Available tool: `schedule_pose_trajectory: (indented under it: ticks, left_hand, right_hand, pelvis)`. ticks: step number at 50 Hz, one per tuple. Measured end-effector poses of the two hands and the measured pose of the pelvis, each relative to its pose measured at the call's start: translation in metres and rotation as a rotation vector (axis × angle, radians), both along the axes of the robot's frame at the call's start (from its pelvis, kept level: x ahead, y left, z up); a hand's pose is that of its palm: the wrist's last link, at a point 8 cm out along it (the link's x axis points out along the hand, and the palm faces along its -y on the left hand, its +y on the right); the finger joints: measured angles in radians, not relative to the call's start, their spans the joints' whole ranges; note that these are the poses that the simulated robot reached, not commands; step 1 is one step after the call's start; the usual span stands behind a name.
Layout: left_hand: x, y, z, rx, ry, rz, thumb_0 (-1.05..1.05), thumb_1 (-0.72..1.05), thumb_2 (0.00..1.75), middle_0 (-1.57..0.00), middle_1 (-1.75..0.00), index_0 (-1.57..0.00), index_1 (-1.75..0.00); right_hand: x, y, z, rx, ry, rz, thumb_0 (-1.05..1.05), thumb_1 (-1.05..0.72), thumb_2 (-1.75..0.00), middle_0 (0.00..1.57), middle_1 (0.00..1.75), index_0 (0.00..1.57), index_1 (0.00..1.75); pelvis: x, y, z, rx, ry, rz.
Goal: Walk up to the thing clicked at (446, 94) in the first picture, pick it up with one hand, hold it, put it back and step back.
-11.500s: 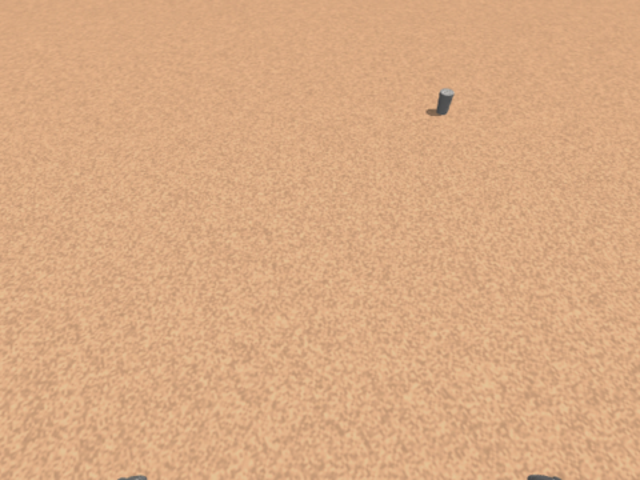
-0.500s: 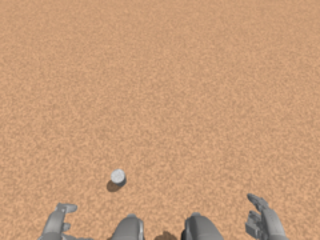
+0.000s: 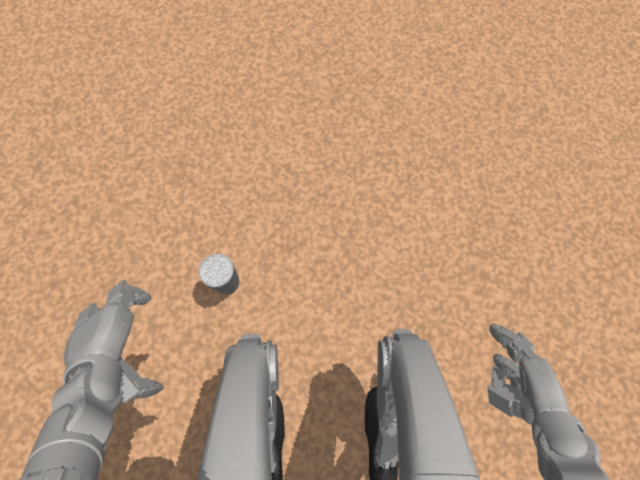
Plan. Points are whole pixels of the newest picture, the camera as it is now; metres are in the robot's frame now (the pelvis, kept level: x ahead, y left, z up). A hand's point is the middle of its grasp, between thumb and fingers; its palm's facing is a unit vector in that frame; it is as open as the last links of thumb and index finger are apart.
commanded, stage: rise first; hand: left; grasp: from above
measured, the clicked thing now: (222, 276) +0.45 +0.23 -0.48
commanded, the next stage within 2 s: approach in 1.72 s
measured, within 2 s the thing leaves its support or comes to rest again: neither
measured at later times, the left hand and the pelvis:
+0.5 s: hand (165, 308) +0.34 +0.28 -0.27, palm faces -0.48 -0.19 -0.86, open 14.1 cm; pelvis -0.05 +0.00 -0.12, yaw -3 degrees
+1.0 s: hand (179, 290) +0.39 +0.28 -0.33, palm faces -0.46 -0.02 -0.89, open 14.1 cm; pelvis -0.05 +0.01 -0.17, yaw -4 degrees
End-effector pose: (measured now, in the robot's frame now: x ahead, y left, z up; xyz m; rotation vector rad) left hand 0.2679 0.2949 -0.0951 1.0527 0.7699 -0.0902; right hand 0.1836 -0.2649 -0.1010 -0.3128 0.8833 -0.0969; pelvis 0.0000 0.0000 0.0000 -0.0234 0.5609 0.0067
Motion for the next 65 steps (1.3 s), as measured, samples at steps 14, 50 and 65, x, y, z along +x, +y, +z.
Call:
schedule_pose_trajectory:
  ticks: [14, 50, 65]
  left_hand:
    - [0.061, 0.000, -0.076, 0.153, -0.067, -0.187, 0.00, -0.52, 1.00, -0.08, -1.07, -0.08, -1.06]
    - [0.126, -0.016, -0.176, 0.319, -0.109, -0.492, 0.00, -0.52, 1.01, -0.08, -1.02, -0.08, -1.01]
    - [0.136, -0.017, -0.198, 0.316, -0.124, -0.492, 0.00, -0.51, 1.00, -0.08, -1.05, -0.09, -1.03]
  right_hand:
    - [-0.102, -0.011, -0.114, 0.003, 0.252, -0.080, 0.01, -0.90, -0.90, 0.20, 0.30, 0.20, 0.30]
    - [-0.165, -0.004, -0.176, -0.042, 0.465, -0.087, 0.00, -0.91, -0.90, 0.20, 0.30, 0.20, 0.30]
    - [-0.178, -0.013, -0.186, -0.061, 0.527, -0.086, 0.00, -0.91, -0.90, 0.20, 0.30, 0.20, 0.30]
  pelvis:
    - [-0.040, -0.006, -0.090, -0.017, 0.029, -0.017]
    - [-0.045, 0.008, -0.170, -0.067, 0.039, -0.025]
    - [-0.041, 0.005, -0.185, -0.067, 0.045, -0.032]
